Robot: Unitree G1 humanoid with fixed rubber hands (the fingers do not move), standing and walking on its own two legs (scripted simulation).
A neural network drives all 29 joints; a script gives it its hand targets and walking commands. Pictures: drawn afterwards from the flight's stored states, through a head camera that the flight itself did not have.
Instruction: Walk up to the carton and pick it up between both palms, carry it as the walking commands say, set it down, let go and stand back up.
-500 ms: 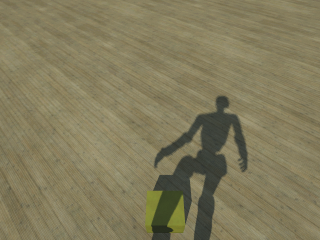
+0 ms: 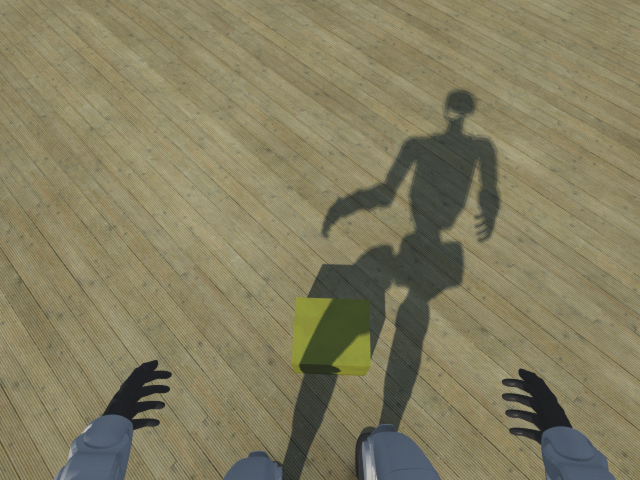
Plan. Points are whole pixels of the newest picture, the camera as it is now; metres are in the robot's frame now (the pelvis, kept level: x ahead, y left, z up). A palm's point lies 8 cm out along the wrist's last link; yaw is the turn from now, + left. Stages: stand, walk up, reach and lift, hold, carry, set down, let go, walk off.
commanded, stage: reach and lift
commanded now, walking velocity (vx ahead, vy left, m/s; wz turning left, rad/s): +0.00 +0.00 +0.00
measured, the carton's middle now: (331, 337) +0.43 -0.03 -0.67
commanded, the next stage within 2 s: none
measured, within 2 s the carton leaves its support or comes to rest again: neither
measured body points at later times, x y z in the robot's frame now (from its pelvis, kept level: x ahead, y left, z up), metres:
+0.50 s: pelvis -0.06 +0.00 -0.05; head +0.16 -0.02 +0.34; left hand +0.33 +0.21 -0.16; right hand +0.30 -0.26 -0.17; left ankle -0.02 +0.14 -0.71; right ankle +0.05 -0.12 -0.71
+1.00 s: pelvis -0.06 +0.00 -0.09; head +0.25 -0.02 +0.24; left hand +0.46 +0.16 -0.21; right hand +0.43 -0.22 -0.22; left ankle -0.02 +0.14 -0.71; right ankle +0.05 -0.12 -0.71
